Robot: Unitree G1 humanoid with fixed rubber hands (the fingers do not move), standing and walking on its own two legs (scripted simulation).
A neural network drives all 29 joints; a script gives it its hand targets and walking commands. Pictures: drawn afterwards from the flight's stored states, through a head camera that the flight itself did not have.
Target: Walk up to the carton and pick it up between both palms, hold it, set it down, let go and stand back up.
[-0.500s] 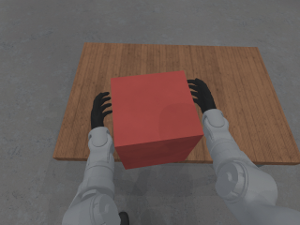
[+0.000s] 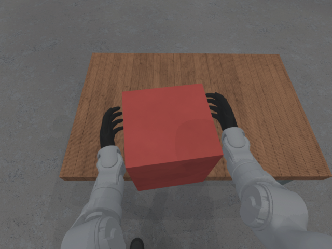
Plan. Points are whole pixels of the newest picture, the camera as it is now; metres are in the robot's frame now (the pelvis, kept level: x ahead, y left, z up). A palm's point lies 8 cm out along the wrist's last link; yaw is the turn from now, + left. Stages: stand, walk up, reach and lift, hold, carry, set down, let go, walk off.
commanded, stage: reach and lift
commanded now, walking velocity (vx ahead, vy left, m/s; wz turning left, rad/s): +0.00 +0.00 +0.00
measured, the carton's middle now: (167, 142) +0.41 +0.04 -0.07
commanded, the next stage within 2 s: none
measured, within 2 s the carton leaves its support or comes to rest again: leaves its support in 0.50 s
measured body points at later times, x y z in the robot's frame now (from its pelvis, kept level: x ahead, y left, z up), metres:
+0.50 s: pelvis +0.00 +0.00 +0.00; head +0.08 +0.01 +0.44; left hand +0.37 +0.19 -0.01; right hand +0.43 -0.10 +0.02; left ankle +0.03 +0.15 -0.74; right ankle -0.02 -0.11 -0.74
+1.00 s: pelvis -0.01 +0.01 +0.01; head +0.00 +0.03 +0.46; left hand +0.38 +0.19 +0.08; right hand +0.42 -0.11 +0.10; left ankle +0.03 +0.15 -0.74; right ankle -0.02 -0.11 -0.74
